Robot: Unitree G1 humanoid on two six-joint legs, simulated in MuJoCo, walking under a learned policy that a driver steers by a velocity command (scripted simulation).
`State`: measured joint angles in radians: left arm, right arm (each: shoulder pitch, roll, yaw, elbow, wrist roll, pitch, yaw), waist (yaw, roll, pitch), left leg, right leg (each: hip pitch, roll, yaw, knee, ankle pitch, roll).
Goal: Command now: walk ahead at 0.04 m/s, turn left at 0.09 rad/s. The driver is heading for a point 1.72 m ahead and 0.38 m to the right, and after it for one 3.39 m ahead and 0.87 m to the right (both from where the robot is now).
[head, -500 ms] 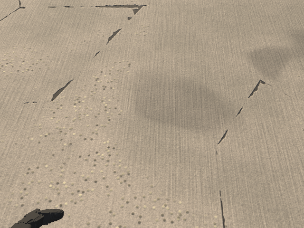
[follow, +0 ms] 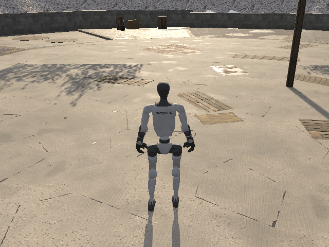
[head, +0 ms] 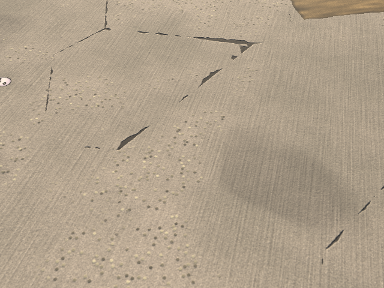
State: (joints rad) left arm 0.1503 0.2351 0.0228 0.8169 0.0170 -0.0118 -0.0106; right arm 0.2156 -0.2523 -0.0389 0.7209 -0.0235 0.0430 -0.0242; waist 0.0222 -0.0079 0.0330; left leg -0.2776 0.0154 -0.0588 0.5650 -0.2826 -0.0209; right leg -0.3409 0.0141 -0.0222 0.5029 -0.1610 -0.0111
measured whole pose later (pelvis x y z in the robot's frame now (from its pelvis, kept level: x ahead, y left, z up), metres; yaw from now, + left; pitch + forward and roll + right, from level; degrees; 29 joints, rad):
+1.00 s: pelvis +0.10 -0.02 +0.00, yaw +0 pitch +0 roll +0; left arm 0.25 0.24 0.06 1.09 -0.02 -0.09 -0.01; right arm 0.36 -0.25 -0.05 0.96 0.03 -0.05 -0.03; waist 0.02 0.03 0.00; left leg -0.24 0.00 -0.06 0.82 -0.47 0.01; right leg -0.24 0.02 -0.05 0.58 -0.33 -0.06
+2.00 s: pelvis +0.64 -0.01 -0.01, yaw -1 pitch +2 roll +1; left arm 0.02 0.25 0.05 0.84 -0.01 -0.10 -0.04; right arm 0.38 -0.27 -0.05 1.02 0.01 -0.06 0.00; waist -0.05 0.00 0.03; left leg -0.08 0.00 0.00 0.73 -0.46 0.02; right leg -0.50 -0.01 -0.05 0.57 -0.11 -0.07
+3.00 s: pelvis +1.20 -0.03 -0.01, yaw -18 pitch +2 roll +2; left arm 0.07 0.24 0.07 0.77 -0.02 -0.02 -0.05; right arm 0.30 -0.27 -0.08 0.97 0.01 -0.06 -0.02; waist -0.06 -0.02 0.03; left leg 0.11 0.04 0.30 0.31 -0.41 -0.05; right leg -0.58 -0.07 -0.07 0.64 -0.12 -0.09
